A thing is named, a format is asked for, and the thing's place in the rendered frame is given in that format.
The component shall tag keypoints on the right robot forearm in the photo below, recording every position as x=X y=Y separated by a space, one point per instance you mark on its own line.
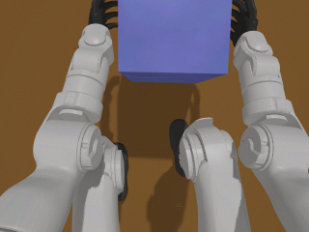
x=261 y=84

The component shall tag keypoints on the right robot thigh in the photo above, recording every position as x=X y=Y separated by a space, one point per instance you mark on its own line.
x=220 y=197

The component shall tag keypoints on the right robot upper arm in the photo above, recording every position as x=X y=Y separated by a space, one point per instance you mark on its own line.
x=279 y=158

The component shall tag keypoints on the left robot thigh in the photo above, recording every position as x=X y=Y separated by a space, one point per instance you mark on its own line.
x=95 y=203

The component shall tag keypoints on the left robot upper arm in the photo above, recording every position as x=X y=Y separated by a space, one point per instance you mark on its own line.
x=64 y=151

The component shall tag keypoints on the robot thigh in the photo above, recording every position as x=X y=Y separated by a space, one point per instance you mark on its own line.
x=95 y=203
x=220 y=197

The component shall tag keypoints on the right robot hand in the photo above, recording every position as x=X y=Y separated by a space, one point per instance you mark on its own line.
x=246 y=19

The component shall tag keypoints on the carton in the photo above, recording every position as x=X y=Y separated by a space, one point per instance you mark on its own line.
x=173 y=41

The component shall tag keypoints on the left robot hand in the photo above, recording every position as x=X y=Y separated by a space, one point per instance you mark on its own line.
x=98 y=13

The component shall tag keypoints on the left robot forearm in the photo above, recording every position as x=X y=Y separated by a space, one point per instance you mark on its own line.
x=81 y=97

